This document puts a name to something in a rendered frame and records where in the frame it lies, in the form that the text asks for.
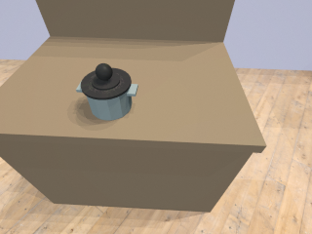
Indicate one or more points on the lid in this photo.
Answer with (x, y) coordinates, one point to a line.
(117, 85)

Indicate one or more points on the pot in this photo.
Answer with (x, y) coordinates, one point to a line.
(112, 109)

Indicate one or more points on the knob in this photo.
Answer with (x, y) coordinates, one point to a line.
(104, 71)

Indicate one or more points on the table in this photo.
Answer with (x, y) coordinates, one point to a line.
(190, 129)

